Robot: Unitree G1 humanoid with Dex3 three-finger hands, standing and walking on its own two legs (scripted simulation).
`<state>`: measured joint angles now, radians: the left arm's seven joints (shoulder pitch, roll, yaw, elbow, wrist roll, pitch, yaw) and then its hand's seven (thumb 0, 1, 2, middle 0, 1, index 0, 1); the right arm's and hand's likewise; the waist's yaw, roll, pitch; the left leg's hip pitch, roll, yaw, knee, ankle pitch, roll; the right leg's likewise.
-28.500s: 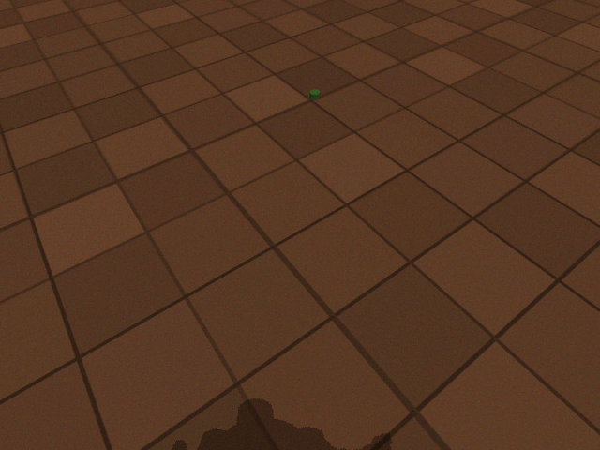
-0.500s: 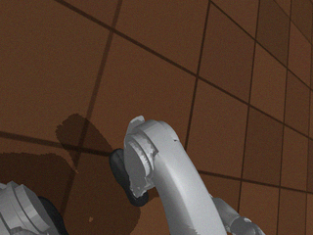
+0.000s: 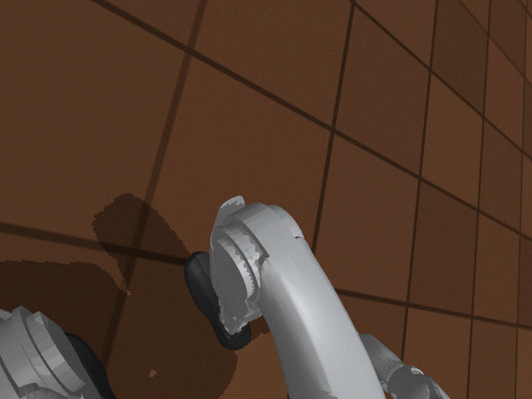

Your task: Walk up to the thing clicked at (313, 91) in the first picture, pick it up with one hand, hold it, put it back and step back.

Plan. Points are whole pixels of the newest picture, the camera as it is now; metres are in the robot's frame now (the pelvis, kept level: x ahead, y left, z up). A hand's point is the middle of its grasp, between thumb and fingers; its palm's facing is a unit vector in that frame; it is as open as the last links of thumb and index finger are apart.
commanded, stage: open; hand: left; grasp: from above
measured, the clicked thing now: out of the picture +0.49 +0.38 -0.29
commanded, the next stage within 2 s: withdraw in 0.56 s
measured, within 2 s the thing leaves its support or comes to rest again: neither
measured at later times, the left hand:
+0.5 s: hand out of the picture +0.48 +0.37 -0.25, palm faces -0.43 -0.16 -0.89, open 13.7 cm
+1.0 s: hand out of the picture +0.50 +0.41 -0.17, palm faces -0.32 -0.09 -0.94, open 14.2 cm
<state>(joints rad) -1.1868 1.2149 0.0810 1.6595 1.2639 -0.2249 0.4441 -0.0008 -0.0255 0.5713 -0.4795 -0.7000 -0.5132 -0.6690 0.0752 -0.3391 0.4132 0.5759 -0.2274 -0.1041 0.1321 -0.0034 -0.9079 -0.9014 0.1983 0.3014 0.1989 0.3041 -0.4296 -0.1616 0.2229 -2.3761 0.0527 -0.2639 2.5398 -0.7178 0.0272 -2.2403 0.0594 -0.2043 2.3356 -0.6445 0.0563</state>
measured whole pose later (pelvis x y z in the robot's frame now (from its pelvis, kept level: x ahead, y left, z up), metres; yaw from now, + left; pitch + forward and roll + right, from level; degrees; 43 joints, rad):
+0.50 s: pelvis +0.00 +0.00 +0.00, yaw +0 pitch +29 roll -16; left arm -1.19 1.22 0.09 1.65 1.25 -0.22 0.44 0.00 -0.44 0.91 -0.16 -0.95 -0.15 -0.96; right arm 0.08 -0.34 0.42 0.58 -0.23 -0.11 0.13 0.00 -0.90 -0.90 0.20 0.30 0.20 0.30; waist -0.43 -0.16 0.23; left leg -2.38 0.05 -0.26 2.54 -0.72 0.03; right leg -2.25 0.06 -0.20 2.34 -0.64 0.06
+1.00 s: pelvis +0.00 +0.00 +0.01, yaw +1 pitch +31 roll -16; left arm -1.09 1.14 0.17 1.33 1.25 -0.17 0.30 0.00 -0.57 1.03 -0.09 -1.01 -0.08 -1.03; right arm 0.14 -0.35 0.31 0.56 -0.21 -0.04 0.15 0.00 -0.92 -0.91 0.20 0.30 0.20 0.30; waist -0.36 -0.08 0.14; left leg -2.38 0.04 -0.26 2.51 -0.71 0.02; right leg -2.24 0.04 -0.20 2.31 -0.65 0.04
